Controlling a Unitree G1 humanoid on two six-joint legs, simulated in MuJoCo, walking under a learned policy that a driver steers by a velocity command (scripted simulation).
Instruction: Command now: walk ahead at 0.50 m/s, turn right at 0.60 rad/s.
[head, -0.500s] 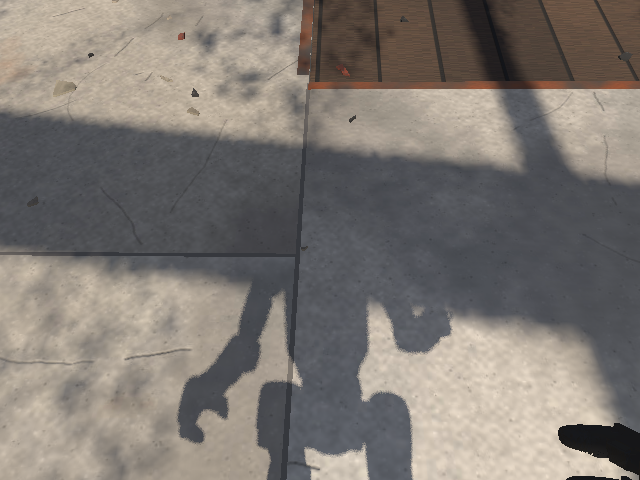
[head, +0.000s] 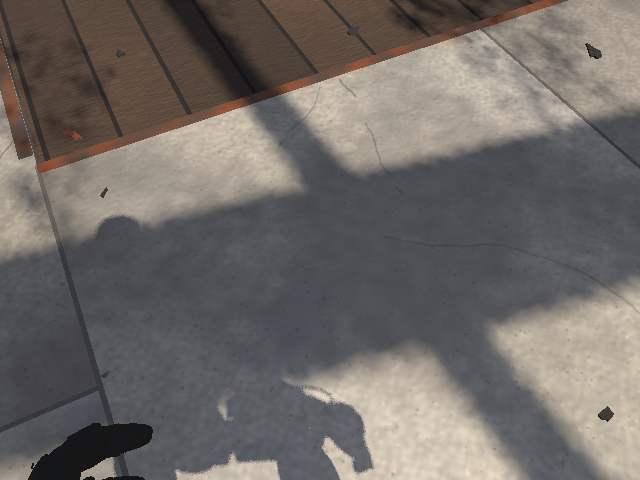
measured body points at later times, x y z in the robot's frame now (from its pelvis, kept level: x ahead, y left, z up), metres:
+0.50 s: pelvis +0.23 -0.01 +0.01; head +0.25 -0.01 +0.46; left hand +0.36 +0.26 -0.11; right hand +0.38 -0.28 -0.09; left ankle +0.35 +0.09 -0.72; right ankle +0.14 -0.09 -0.72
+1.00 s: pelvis +0.28 +0.00 +0.01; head +0.32 +0.00 +0.46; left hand +0.35 +0.30 -0.11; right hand +0.47 -0.26 -0.09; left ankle +0.30 +0.11 -0.71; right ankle +0.21 -0.13 -0.72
